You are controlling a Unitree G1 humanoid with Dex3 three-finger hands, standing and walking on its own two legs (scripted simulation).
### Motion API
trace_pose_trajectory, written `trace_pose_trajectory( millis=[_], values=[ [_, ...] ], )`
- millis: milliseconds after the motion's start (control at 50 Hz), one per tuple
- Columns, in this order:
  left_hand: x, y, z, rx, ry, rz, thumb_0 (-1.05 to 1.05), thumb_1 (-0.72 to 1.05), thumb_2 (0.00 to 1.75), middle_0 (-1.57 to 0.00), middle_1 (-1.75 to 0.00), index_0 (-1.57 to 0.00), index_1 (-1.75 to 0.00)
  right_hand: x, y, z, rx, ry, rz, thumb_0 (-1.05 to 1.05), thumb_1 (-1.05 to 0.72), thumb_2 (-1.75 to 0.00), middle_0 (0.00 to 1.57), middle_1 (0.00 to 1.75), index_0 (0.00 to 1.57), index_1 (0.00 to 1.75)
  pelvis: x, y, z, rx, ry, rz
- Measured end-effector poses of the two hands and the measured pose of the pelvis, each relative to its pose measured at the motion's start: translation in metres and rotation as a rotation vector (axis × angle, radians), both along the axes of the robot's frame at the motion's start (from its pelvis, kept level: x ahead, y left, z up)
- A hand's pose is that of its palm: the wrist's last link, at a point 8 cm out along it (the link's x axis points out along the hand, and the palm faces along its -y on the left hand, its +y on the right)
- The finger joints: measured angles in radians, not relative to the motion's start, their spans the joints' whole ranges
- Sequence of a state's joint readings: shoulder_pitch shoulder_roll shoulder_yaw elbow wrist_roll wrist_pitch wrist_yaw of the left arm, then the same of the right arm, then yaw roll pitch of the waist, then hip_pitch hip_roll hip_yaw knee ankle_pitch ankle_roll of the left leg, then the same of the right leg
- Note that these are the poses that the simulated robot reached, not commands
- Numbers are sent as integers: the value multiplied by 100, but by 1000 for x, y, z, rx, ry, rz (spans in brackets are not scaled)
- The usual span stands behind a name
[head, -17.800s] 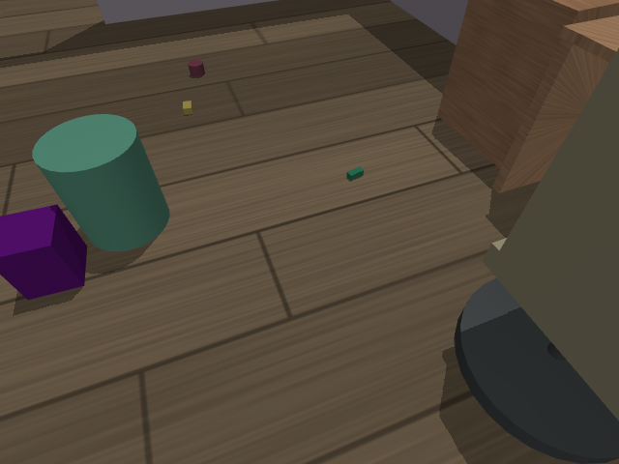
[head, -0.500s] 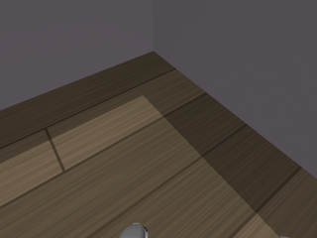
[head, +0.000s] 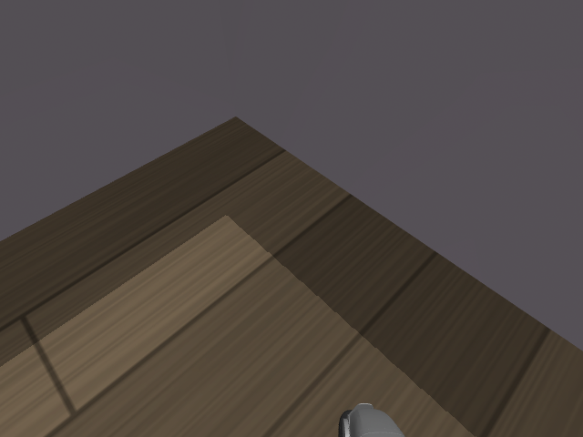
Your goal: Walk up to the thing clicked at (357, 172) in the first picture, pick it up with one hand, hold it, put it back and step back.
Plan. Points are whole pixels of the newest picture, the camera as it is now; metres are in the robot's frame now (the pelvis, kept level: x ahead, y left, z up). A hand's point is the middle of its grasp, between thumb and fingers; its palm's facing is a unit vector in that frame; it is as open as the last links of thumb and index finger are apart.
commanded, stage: walk up
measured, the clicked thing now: out of the picture -0.91 -0.40 -0.76
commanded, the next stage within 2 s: none
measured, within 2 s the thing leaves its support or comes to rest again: neither
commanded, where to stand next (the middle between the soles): +0.52 +0.01 m, yaw +0 degrees
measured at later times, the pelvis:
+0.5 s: pelvis +0.18 +0.02 +0.00, yaw -5 degrees
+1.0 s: pelvis +0.37 +0.11 -0.01, yaw -30 degrees
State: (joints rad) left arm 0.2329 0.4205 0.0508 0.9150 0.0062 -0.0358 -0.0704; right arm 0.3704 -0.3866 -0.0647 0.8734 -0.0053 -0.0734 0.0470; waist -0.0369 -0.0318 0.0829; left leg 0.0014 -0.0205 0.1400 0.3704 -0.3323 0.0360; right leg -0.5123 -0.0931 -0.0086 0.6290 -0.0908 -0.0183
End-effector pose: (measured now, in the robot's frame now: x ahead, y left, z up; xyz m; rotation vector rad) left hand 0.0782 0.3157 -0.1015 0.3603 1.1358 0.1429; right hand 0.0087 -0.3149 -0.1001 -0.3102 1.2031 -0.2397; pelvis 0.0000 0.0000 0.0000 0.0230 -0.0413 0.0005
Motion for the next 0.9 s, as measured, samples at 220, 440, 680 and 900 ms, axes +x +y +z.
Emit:
trace_pose_trajectory(
  millis=[220,440,680,900],
  values=[
    [118,-44,11,14,-142,7,1,90,89,-20,-30,-21,-30,112,-20,-27,46,30,37,1,-91,-90,20,30,20,30,94,-27,-7,-1,-12,3],
    [129,-9,8,22,-58,65,1,90,89,-21,-30,-21,-30,232,-11,1,7,-81,113,1,-91,-90,20,30,20,30,163,-6,-1,-46,-17,7],
    [237,74,-11,68,156,-154,1,90,89,-21,-30,-21,-30,301,61,30,-54,-285,-77,1,-91,-90,20,30,20,30,249,74,-3,-66,17,-268],
    [441,75,10,111,40,-417,1,91,89,-20,-30,-20,-30,238,101,17,-69,-150,-416,1,-90,-90,20,30,20,30,327,106,-1,-33,-4,-450]
  ],
)
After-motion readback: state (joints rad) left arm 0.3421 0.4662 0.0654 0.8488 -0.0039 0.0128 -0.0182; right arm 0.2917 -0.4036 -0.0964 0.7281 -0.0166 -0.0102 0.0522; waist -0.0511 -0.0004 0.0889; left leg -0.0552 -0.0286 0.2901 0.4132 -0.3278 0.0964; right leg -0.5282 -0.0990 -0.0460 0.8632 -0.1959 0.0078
